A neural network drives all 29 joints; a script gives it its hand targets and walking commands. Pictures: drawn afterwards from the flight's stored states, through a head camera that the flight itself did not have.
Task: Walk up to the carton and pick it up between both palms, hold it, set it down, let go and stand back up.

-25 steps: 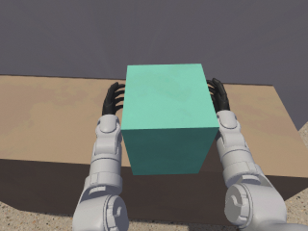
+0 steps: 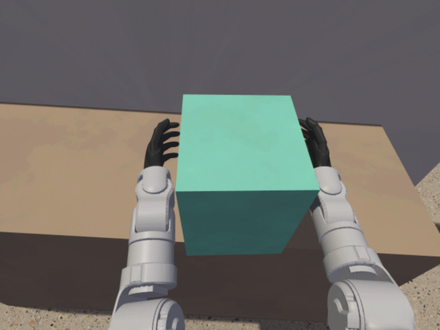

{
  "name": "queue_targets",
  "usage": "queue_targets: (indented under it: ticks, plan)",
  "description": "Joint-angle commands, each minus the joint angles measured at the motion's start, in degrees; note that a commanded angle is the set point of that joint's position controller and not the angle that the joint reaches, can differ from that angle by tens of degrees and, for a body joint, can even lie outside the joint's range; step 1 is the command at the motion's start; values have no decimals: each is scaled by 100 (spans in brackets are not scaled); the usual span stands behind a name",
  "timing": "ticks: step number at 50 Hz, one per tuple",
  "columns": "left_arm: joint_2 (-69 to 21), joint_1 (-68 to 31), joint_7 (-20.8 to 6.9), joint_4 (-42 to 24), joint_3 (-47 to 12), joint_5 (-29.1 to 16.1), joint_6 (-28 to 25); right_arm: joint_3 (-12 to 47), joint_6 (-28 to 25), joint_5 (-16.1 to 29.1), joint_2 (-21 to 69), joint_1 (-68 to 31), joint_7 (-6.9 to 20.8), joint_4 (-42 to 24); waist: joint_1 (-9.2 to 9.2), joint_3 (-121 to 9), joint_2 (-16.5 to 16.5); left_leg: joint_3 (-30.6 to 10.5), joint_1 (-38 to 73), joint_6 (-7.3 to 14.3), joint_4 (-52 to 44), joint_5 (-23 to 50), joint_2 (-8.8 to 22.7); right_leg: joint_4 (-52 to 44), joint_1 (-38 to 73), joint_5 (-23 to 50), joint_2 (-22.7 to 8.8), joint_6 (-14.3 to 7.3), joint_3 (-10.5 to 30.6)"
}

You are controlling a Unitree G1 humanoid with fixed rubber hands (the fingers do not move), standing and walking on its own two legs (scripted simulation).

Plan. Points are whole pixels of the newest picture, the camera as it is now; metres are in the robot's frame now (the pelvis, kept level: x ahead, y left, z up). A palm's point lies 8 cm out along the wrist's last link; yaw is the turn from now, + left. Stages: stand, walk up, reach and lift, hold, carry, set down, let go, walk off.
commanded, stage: reach and lift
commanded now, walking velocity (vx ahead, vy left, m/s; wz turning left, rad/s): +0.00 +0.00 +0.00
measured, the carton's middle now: (235, 180) +0.38 -0.02 +0.06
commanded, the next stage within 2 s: none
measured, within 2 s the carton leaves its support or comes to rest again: leaves its support in 0.44 s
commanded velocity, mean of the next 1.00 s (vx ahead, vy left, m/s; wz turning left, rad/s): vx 0.00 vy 0.00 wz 0.00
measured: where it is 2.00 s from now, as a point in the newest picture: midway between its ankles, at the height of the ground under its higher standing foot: outside the picture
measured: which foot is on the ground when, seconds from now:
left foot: down 0.00-1.00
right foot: down 0.00-1.00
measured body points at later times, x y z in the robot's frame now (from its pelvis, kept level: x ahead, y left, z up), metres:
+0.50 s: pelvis -0.01 +0.00 +0.00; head -0.02 +0.02 +0.45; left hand +0.37 +0.15 +0.12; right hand +0.37 -0.15 +0.12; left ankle -0.03 +0.12 -0.75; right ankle +0.01 -0.12 -0.75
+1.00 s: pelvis -0.03 +0.00 +0.00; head -0.06 +0.03 +0.45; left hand +0.37 +0.15 +0.16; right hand +0.37 -0.14 +0.17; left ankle -0.03 +0.12 -0.75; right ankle +0.01 -0.12 -0.75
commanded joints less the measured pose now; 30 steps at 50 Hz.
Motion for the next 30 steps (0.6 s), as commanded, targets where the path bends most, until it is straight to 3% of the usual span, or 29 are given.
queue_targets:
  ticks: [1, 6, 14, 16, 20, 25, 28, 30]
  plan:
    - [-2481, -1814, -711, 110, -1785, -346, 157, 1830, -167, -51, 2420, -2441, 450, -692, 109, -1822, 247, 212, -241, -58, -116, 2032, -396, 328, 1250, 2102, 239, 162, -188]
    - [-2509, -1793, -708, -152, -2006, -423, 254, 2060, -162, 173, 2387, -2464, 378, -890, 102, -2000, 401, 174, 33, -154, 18, 2422, -409, 297, 1175, 2291, 267, 129, -236]
    - [-2552, -2040, -732, -470, -2371, -691, 356, 2455, -68, 404, 2477, -2714, 224, -1335, -13, -2327, 372, 60, 49, -146, 88, 2474, -422, 385, 1311, 2545, 248, 164, -202]
    - [-2580, -2294, -763, -629, -2515, -781, 394, 2461, -56, 423, 2497, -2879, 189, -1462, -125, -2459, 337, 30, 111, -162, 79, 2330, -414, 372, 1270, 2405, 263, 156, -232]
    - [-2706, -2725, -684, -895, -2886, -1053, 341, 2635, -70, 583, 2596, -3330, 145, -1850, -159, -2920, 495, -66, 320, -256, 242, 2679, -394, 415, 1191, 2525, 282, 121, -259]
    - [-2672, -3245, -759, -614, -2791, -1089, 436, 2507, 155, 548, 2656, -3745, 111, -1755, -262, -2645, 353, -74, 35, -129, -31, 1740, -404, 327, 1210, 1784, 212, 175, -221]
    - [-2527, -3381, -865, -189, -2436, -963, 578, 2285, 320, 477, 2669, -3874, 138, -1397, -207, -2272, 198, -6, -193, -38, -246, 1106, -412, 229, 1258, 1198, 175, 170, -203]
    - [-2576, -3593, -881, -216, -2379, -957, 585, 2207, 303, 472, 2766, -4059, 153, -1337, -173, -2420, 260, 17, -178, -46, -237, 1223, -433, 234, 1266, 1190, 163, 180, -200]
